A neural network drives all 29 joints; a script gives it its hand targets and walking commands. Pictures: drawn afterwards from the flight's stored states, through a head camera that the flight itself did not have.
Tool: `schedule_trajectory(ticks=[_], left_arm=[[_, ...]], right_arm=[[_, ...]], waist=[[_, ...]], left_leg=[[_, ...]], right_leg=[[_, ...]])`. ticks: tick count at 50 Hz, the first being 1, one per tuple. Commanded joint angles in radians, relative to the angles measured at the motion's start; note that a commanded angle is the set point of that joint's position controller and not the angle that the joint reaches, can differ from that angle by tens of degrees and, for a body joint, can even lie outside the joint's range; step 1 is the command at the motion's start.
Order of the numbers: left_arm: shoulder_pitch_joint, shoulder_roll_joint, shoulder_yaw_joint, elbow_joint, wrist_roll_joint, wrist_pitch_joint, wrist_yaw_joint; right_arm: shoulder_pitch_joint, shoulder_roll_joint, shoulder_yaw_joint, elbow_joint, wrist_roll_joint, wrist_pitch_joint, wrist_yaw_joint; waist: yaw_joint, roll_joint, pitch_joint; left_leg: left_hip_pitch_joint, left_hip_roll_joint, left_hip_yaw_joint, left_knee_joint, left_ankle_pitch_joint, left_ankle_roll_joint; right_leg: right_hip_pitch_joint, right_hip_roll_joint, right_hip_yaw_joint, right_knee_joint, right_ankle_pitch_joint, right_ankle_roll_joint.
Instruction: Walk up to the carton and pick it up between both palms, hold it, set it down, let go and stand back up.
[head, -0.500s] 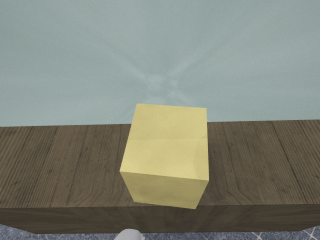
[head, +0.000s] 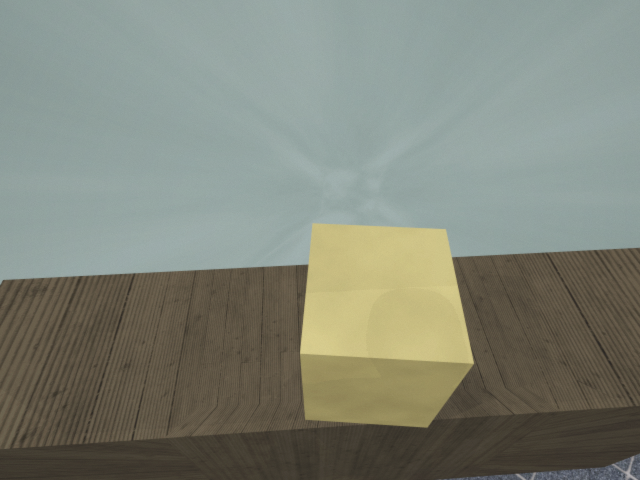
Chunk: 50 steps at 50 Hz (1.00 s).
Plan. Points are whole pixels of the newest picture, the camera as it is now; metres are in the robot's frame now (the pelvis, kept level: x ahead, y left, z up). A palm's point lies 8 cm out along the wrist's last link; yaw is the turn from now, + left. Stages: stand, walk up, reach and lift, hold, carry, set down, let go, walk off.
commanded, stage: walk up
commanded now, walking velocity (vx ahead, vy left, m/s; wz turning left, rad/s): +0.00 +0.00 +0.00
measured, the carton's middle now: (372, 329) +0.37 -0.08 -0.08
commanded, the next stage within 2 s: none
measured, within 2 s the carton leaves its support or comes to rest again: neither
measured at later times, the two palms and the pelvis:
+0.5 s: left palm out of the picture +0.02 +0.21 -0.15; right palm out of the picture -0.08 -0.32 -0.12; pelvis -0.03 -0.06 +0.00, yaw +0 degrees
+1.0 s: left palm out of the picture -0.02 +0.08 -0.15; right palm out of the picture -0.07 -0.35 -0.14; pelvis -0.04 -0.14 +0.00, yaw +1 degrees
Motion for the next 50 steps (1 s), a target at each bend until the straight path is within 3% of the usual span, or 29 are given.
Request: schedule_trajectory(ticks=[1,11,12,13,14,15,16,19,20,21,24,25,26,27,28,29,30,31,32,33,34,35,37,42,44,46,47,48,50], left_arm=[[0.027,0.041,-0.007,-0.012,0.020,-0.022,0.001],[0.074,0.088,0.006,0.016,0.005,-0.018,0.005],[0.012,0.314,0.087,0.001,-0.007,0.021,0.015],[0.008,0.265,0.085,-0.027,-0.006,0.041,0.015],[0.003,0.211,0.083,-0.044,0.000,0.056,0.008],[-0.004,0.183,0.084,-0.064,0.011,0.068,0.001],[-0.024,0.150,0.080,-0.080,0.017,0.074,-0.008],[-0.118,0.134,0.087,-0.131,0.029,0.085,-0.028],[-0.086,0.117,0.078,-0.125,0.040,0.075,-0.040],[-0.073,0.121,0.079,-0.132,0.046,0.075,-0.048],[-0.094,0.139,0.075,-0.163,0.019,0.074,-0.046],[-0.097,0.059,0.042,-0.187,-0.002,0.050,-0.053],[-0.105,0.084,0.048,-0.180,-0.007,0.039,-0.044],[-0.006,0.107,0.057,-0.136,-0.005,0.031,-0.029],[0.130,0.159,0.071,-0.073,-0.001,0.026,-0.010],[0.180,0.197,0.068,-0.040,0.011,0.014,-0.003],[0.162,0.288,0.069,-0.076,0.012,0.012,-0.003],[0.047,0.362,0.077,-0.118,0.017,0.018,-0.005],[-0.119,0.312,0.072,-0.160,0.039,0.018,-0.021],[-0.192,0.204,0.038,-0.190,0.033,0.003,-0.032],[-0.226,0.173,0.027,-0.205,0.031,-0.007,-0.027],[-0.218,0.178,0.030,-0.203,0.021,-0.014,-0.018],[-0.099,0.141,0.020,-0.155,0.000,-0.027,-0.018],[-0.029,0.135,0.013,-0.109,0.019,-0.024,0.002],[-0.021,0.139,0.017,-0.099,0.010,-0.013,0.001],[0.000,0.113,0.015,-0.102,-0.005,-0.018,-0.004],[0.042,0.063,0.008,-0.092,-0.014,-0.016,-0.007],[0.036,0.055,0.001,-0.076,-0.008,-0.013,-0.003],[0.016,0.135,0.022,-0.065,-0.006,-0.009,-0.001]], right_arm=[[0.074,-0.108,-0.025,-0.002,0.000,-0.005,0.003],[0.096,-0.058,-0.003,0.058,-0.009,-0.005,0.001],[0.071,-0.216,-0.056,-0.029,-0.036,-0.008,-0.023],[0.184,-0.275,-0.071,0.004,-0.037,-0.004,-0.036],[0.246,-0.266,-0.069,0.024,-0.037,0.004,-0.047],[0.287,-0.269,-0.076,0.029,-0.031,0.006,-0.056],[0.252,-0.265,-0.085,0.012,-0.025,0.008,-0.058],[0.106,-0.220,-0.088,-0.041,-0.042,0.021,-0.061],[0.087,-0.169,-0.074,-0.040,-0.053,0.026,-0.047],[0.019,-0.171,-0.076,-0.066,-0.046,0.032,-0.040],[-0.025,-0.215,-0.084,-0.084,-0.053,0.013,-0.027],[0.032,-0.087,-0.041,-0.013,-0.017,0.021,-0.024],[0.067,-0.112,-0.053,-0.006,-0.023,0.034,-0.021],[0.068,-0.174,-0.068,-0.008,-0.028,0.038,-0.018],[0.069,-0.210,-0.081,-0.012,-0.049,0.036,-0.013],[0.124,-0.178,-0.079,-0.007,-0.065,0.034,0.001],[0.181,-0.092,-0.058,-0.031,-0.061,0.041,0.006],[0.128,-0.113,-0.065,-0.071,-0.031,0.060,-0.003],[0.079,-0.158,-0.066,-0.087,-0.008,0.069,0.005],[0.074,-0.145,-0.065,-0.056,0.001,0.069,0.018],[0.134,-0.103,-0.059,-0.017,-0.001,0.063,0.029],[0.188,-0.098,-0.059,0.007,-0.013,0.060,0.031],[0.185,-0.094,-0.053,0.025,-0.029,0.051,0.024],[0.086,-0.084,-0.037,-0.008,-0.004,0.026,0.002],[0.127,-0.063,-0.024,0.017,-0.001,0.011,-0.009],[0.173,-0.105,-0.027,0.044,-0.017,-0.006,-0.013],[0.112,-0.113,-0.023,0.050,-0.008,-0.007,-0.007],[0.070,-0.080,-0.017,0.052,-0.013,-0.006,0.003],[0.070,-0.019,0.000,0.047,-0.026,-0.013,0.007]], waist=[[-0.017,-0.183,0.015],[0.003,-0.007,0.059],[-0.076,-0.157,0.169],[-0.089,-0.013,0.072],[-0.107,0.109,0.018],[-0.097,0.110,-0.069],[-0.091,0.103,-0.120],[-0.048,0.135,-0.050],[-0.025,0.130,-0.094],[-0.013,0.180,-0.051],[-0.011,0.265,0.016],[0.025,0.371,-0.038],[0.003,0.344,-0.027],[0.037,0.309,-0.032],[0.075,0.210,-0.030],[0.049,-0.007,-0.016],[0.012,-0.313,-0.004],[0.026,-0.479,0.043],[-0.009,-0.512,0.173],[-0.036,-0.388,0.204],[-0.076,-0.324,0.163],[-0.095,-0.306,0.110],[-0.058,-0.236,0.034],[-0.007,-0.237,-0.025],[-0.030,-0.183,-0.040],[-0.003,-0.063,-0.100],[0.058,0.048,-0.050],[0.042,0.135,-0.003],[0.026,0.122,0.021]], left_leg=[[0.000,0.100,-0.096,-0.074,0.236,0.040],[-0.002,0.100,-0.089,-0.113,0.235,0.018],[0.009,0.267,-0.169,0.031,0.724,0.045],[0.124,0.399,-0.298,0.033,1.087,0.136],[0.184,0.531,-0.418,0.017,1.341,0.245],[0.154,0.588,-0.434,-0.002,1.305,0.303],[0.094,0.555,-0.375,-0.029,1.141,0.307],[-0.088,0.375,-0.212,-0.043,0.721,0.181],[-0.099,0.301,-0.182,-0.135,0.105,0.121],[-0.142,0.268,-0.171,-0.184,-0.082,0.089],[-0.127,0.275,-0.178,-0.153,0.060,0.091],[-0.132,0.120,-0.092,-0.152,-0.018,0.090],[-0.104,0.095,-0.067,-0.121,0.003,0.085],[-0.123,0.109,-0.063,-0.045,0.030,0.083],[-0.160,0.114,-0.070,0.072,0.032,0.071],[-0.259,0.082,-0.030,0.175,-0.083,0.035],[-0.372,0.009,0.025,0.286,-0.361,-0.025],[-0.228,0.050,-0.068,0.324,-0.340,-0.021],[-0.155,0.056,-0.072,0.407,-0.282,-0.017],[-0.163,0.064,-0.073,0.416,-0.210,-0.013],[-0.226,0.047,-0.049,0.424,-0.166,-0.014],[-0.241,0.043,-0.033,0.431,-0.134,-0.015],[-0.135,0.048,-0.028,0.397,-0.117,-0.016],[-0.110,0.041,-0.005,0.095,-0.161,-0.012],[0.027,0.059,-0.011,-0.170,0.105,-0.004],[0.175,0.148,-0.110,-0.142,0.351,0.007],[0.087,0.154,-0.115,-0.099,0.392,0.033],[-0.004,0.140,-0.113,-0.120,0.292,0.037],[0.040,0.118,-0.079,-0.150,0.304,0.021]], right_leg=[[0.047,-0.127,0.089,-0.094,0.397,-0.020],[0.022,-0.120,0.094,-0.094,0.253,-0.032],[-0.162,-0.092,0.011,0.133,0.371,0.026],[-0.263,-0.043,-0.043,0.284,0.095,0.053],[-0.356,0.009,-0.042,0.510,-0.333,0.061],[-0.341,-0.011,0.017,0.704,-0.391,0.061],[-0.311,-0.011,0.048,0.811,-0.380,0.067],[-0.339,-0.013,0.165,0.924,-0.231,0.067],[-0.336,-0.037,0.126,0.832,-0.100,0.062],[-0.347,-0.010,0.067,0.816,-0.061,0.081],[-0.318,-0.057,0.053,0.453,-0.111,0.112],[-0.168,-0.062,0.066,0.206,-0.188,0.084],[-0.127,-0.001,-0.019,0.111,-0.164,0.093],[-0.020,0.022,-0.068,0.000,-0.049,0.093],[0.068,0.011,-0.062,-0.076,0.046,0.103],[0.102,-0.060,0.031,-0.078,0.076,0.123],[0.020,-0.326,0.369,-0.179,-0.019,0.090],[-0.351,-0.418,0.507,-0.306,-0.366,-0.059],[-0.514,-0.368,0.517,-0.411,-0.497,-0.081],[-0.417,-0.272,0.354,-0.357,-0.344,-0.050],[-0.263,-0.198,0.215,-0.260,-0.078,-0.031],[-0.187,-0.186,0.154,-0.210,0.098,-0.034],[-0.158,-0.185,0.157,-0.175,0.221,-0.046],[0.000,-0.229,0.210,-0.101,0.294,-0.140],[-0.007,-0.222,0.210,-0.043,0.422,-0.115],[-0.065,-0.167,0.157,0.017,0.389,-0.059],[-0.060,-0.102,0.113,-0.057,0.210,-0.046],[-0.001,-0.102,0.110,-0.080,0.169,-0.037],[-0.025,-0.110,0.120,-0.042,0.221,-0.040]])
